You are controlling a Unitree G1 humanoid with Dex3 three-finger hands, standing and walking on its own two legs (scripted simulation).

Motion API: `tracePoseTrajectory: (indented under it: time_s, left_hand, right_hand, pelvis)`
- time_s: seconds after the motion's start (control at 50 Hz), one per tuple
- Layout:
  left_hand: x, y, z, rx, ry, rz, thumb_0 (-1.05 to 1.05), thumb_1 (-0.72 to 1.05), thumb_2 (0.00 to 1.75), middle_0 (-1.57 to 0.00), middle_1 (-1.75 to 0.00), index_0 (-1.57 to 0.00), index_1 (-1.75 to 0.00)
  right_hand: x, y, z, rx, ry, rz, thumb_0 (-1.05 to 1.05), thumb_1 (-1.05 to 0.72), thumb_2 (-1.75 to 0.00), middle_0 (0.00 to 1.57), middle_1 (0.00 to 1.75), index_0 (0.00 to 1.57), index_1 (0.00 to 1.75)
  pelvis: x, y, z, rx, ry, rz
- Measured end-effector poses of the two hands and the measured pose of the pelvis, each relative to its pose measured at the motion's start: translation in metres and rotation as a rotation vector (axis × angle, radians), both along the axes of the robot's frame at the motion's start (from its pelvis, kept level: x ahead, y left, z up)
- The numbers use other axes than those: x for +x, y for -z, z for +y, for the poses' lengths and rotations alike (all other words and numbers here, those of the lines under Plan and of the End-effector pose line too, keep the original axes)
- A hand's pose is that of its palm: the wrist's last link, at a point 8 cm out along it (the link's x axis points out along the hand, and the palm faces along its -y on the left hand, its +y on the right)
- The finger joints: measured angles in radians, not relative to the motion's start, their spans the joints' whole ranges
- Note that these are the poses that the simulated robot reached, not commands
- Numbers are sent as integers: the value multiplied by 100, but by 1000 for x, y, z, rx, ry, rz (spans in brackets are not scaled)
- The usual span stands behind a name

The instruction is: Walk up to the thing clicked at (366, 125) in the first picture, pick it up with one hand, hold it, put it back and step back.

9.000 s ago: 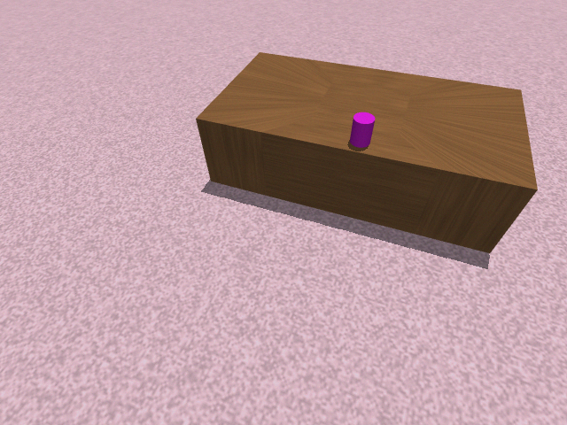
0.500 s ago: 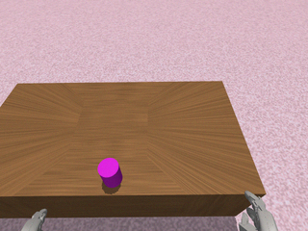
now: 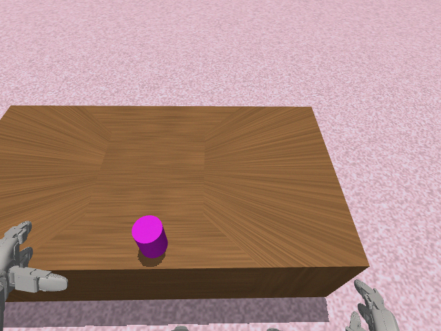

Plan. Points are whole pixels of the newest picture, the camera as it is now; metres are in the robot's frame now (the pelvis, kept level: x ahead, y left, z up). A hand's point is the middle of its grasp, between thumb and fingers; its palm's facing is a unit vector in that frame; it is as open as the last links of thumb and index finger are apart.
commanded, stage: go down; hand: left
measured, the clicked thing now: (150, 237) +0.42 +0.20 -0.27
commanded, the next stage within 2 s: none
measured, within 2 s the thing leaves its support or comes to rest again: neither
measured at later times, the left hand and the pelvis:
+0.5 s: hand (25, 238) +0.30 +0.36 +0.01, palm faces +0.16 -0.97 -0.18, open 17.3 cm; pelvis -0.01 +0.01 +0.00, yaw -1 degrees
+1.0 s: hand (20, 211) +0.35 +0.38 +0.02, palm faces +0.15 -0.98 -0.13, open 17.1 cm; pelvis -0.01 +0.01 +0.00, yaw -2 degrees
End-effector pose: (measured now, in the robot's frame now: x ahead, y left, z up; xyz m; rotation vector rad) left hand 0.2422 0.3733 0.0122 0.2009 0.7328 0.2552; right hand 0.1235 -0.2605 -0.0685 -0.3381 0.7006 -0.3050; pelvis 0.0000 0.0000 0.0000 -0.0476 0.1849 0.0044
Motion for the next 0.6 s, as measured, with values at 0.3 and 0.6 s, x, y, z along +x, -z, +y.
tracePoseTrajectory:
  time_s: [0.3, 0.6]
  left_hand:
    - [12, 5, 20, -82, 68, -46, -1, -53, 5, -8, -2, -5, -3]
    - [45, -26, 48, -67, 58, -227, -1, -46, 6, -6, -2, -5, -3]
  right_hand:
    - [-41, 9, -4, -14, 57, 153, 1, -89, -90, 20, 30, 21, 30]
    - [-33, 0, 2, -44, -15, 125, 1, -88, -90, 21, 30, 21, 30]
  pelvis:
    - [7, -2, 12, 2, 29, 25]
    - [-11, -1, 9, -3, 19, 28]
